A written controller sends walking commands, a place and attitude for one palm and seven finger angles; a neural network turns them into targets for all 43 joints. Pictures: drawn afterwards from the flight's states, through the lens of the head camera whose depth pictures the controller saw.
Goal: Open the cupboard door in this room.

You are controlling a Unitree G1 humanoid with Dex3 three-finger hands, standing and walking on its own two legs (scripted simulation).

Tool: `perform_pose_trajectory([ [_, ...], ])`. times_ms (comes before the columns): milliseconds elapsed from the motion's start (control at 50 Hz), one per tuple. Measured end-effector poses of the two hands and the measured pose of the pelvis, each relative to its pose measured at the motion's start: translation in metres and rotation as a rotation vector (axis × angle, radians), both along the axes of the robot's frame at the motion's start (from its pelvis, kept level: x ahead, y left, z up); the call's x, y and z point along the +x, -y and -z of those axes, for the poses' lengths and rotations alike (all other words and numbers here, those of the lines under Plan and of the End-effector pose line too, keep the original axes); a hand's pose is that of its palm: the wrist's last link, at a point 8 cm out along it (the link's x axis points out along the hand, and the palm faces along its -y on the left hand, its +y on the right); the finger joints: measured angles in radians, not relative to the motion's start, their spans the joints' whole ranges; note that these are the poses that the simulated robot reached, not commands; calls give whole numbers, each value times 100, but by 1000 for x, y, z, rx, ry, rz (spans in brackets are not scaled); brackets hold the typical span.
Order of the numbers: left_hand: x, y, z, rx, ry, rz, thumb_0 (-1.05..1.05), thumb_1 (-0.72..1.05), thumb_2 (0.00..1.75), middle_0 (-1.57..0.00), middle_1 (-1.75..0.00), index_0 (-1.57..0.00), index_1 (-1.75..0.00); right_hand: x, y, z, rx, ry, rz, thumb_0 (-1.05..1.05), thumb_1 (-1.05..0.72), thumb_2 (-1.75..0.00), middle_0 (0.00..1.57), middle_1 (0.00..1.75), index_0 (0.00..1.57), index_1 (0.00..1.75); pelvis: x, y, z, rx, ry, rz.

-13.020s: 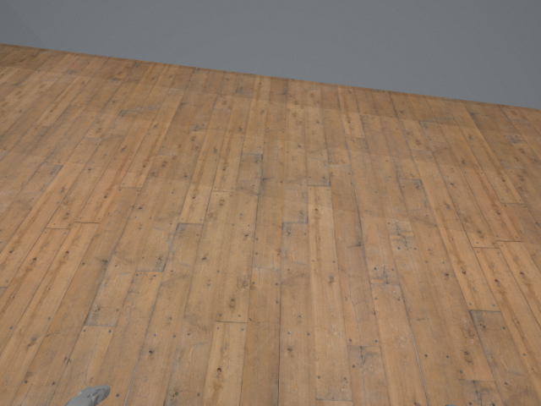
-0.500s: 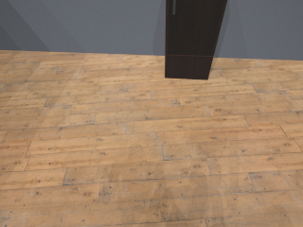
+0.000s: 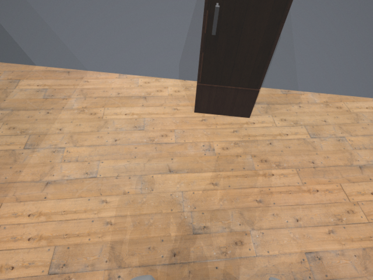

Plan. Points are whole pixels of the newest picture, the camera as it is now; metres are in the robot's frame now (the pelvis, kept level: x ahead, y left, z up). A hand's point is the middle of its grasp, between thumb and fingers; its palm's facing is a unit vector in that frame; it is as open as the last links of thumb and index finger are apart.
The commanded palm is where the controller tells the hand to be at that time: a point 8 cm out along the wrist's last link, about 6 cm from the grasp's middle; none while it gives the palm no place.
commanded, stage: stand and wait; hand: left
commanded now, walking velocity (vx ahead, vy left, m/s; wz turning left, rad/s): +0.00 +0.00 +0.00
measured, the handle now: (215, 19) +1.31 -0.04 -0.03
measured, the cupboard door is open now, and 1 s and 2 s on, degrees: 0 0 0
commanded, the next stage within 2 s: look at it before walking up in 1.20 s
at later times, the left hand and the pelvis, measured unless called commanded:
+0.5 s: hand (143, 249) +0.21 +0.13 -0.15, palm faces +0.05 -0.98 -0.20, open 7.2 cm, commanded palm none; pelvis +0.12 -0.04 +0.01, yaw +2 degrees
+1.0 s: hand out of the picture +0.11 +0.12 -0.16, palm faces +0.07 -0.98 -0.16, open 7.3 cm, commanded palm none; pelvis +0.15 -0.03 +0.02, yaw +0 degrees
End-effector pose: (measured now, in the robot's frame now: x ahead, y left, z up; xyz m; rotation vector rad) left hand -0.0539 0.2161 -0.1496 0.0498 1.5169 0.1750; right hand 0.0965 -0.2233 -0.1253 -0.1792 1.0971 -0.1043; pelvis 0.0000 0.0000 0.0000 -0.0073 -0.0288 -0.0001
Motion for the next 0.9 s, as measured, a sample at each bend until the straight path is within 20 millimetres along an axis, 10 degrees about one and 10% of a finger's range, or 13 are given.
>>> perform_pose_trajectory([
  [180, 172, -17, -27, 85, 271, 93, 0, 92, 90, -19, -29, -19, -30, -42, 14, 2, -9, -249, 115, -1, -95, -90, 20, 29, 20, 30, 58, 4, -14, 27, -9, -1],
  [320, 245, 20, -28, 104, 356, 157, 0, 91, 90, -19, -29, -19, -30, -49, 19, 31, 76, -379, 164, 0, -92, -90, 20, 29, 20, 30, 99, 30, -1, 39, 15, 2],
  [580, 245, 34, -27, 86, 305, 61, -3, 95, 90, -20, -30, -20, -30, 12, 19, 20, 82, -319, 104, 0, -91, -90, 20, 29, 20, 30, 127, 43, -11, 8, 9, -23],
  [900, 167, 35, -22, 45, 45, 22, 0, 92, 90, -20, -29, -20, -30, 33, 17, 9, 48, -335, 87, 0, -91, -90, 20, 29, 20, 30, 146, 32, -18, 11, -7, -9],
])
